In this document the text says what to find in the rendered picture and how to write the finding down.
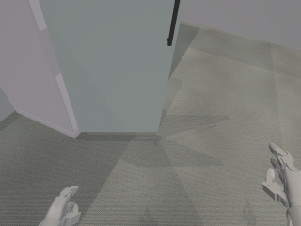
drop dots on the left robot hand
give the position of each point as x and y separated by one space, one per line
67 213

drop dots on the fridge door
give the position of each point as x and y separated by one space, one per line
114 59

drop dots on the handle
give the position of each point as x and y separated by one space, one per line
173 22

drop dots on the right robot hand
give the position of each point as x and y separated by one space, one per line
289 175

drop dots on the robot right forearm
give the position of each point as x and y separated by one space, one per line
293 215

